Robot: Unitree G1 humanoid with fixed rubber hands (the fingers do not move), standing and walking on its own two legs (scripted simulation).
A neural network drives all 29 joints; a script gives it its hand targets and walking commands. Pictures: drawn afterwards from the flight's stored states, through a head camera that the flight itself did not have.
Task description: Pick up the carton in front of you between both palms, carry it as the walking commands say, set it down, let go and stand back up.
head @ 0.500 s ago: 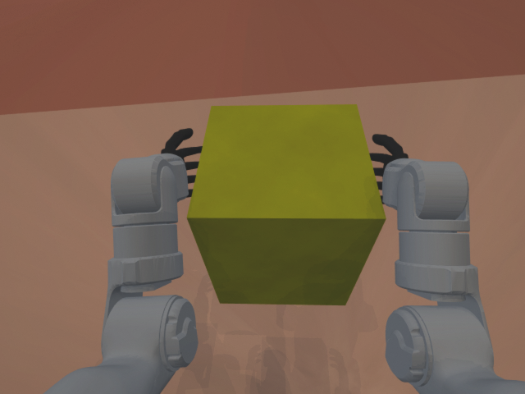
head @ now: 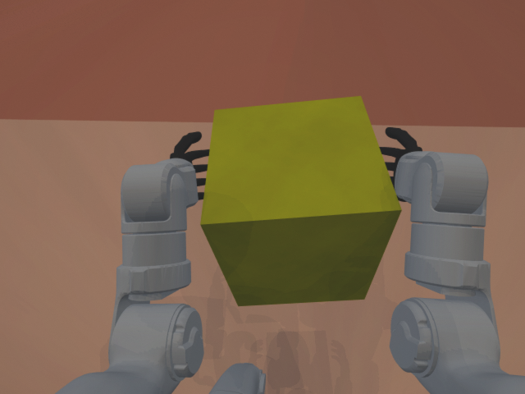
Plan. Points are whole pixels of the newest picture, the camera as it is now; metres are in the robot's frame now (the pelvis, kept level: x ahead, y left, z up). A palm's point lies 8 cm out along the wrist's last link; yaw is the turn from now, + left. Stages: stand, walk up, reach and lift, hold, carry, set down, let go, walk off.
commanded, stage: carry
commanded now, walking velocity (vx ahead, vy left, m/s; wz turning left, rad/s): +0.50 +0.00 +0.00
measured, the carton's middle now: (294, 210) +0.38 +0.03 +0.07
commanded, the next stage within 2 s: none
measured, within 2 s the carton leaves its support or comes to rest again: neither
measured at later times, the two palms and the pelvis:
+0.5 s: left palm (252, 19) +0.71 +0.14 +0.22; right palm (421, 35) +0.67 -0.16 +0.21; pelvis +0.31 +0.03 +0.04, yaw -1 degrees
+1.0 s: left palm out of the picture +1.01 +0.18 +0.25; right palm out of the picture +1.01 -0.11 +0.25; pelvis +0.64 +0.03 +0.07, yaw -1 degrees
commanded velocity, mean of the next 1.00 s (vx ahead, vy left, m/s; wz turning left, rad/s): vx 0.50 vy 0.00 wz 0.00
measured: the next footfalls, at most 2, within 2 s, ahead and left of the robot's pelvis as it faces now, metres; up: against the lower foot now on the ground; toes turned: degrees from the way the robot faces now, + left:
left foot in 0.18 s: +0.30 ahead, +0.12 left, +0.04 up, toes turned +5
right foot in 0.56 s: +0.54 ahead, -0.08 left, +0.07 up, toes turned -6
